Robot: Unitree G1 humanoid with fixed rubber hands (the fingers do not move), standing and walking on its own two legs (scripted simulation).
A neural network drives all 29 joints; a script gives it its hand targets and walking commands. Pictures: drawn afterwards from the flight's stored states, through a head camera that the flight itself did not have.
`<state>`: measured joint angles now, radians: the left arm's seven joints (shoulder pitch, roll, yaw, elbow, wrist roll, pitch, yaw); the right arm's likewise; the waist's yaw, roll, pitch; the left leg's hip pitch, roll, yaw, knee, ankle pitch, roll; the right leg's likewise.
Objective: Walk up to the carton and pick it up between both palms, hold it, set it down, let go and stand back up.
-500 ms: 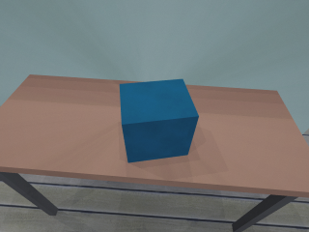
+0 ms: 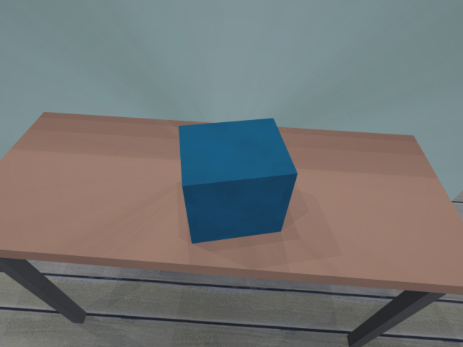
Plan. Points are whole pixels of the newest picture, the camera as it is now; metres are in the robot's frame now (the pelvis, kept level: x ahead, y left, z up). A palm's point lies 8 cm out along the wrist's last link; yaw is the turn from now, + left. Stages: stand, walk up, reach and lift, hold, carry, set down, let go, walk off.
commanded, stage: stand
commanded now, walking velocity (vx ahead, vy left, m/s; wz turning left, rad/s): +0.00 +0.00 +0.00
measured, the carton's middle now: (232, 181) +0.45 +0.00 +0.01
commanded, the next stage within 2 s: none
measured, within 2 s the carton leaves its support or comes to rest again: neither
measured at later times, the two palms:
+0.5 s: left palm out of the picture +0.07 +0.31 -0.11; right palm out of the picture +0.07 -0.31 -0.11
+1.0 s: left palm out of the picture +0.07 +0.32 -0.11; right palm out of the picture +0.07 -0.30 -0.11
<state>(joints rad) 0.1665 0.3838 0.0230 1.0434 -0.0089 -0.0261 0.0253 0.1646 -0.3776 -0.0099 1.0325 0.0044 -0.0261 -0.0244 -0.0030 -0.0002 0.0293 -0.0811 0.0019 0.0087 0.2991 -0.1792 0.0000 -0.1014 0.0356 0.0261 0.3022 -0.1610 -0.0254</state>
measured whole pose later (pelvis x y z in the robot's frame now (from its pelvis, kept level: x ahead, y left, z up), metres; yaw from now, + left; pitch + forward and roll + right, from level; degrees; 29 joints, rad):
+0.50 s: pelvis +0.00 +0.00 +0.00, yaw +0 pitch -2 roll +0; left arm 0.17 0.38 0.02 1.04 -0.01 -0.02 0.03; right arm 0.16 -0.38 -0.01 1.03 0.00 -0.03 -0.02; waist 0.00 0.00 0.03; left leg -0.08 0.00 0.01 0.30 -0.18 0.00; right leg -0.10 0.03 0.03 0.30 -0.16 -0.02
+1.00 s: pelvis +0.00 +0.00 +0.00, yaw +0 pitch -2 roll +0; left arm 0.17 0.38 0.02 1.04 -0.01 -0.02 0.03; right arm 0.17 -0.37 -0.01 1.03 0.00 -0.02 -0.02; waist 0.00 0.00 0.03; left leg -0.08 0.00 0.01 0.30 -0.18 0.01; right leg -0.10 0.03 0.03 0.30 -0.16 -0.02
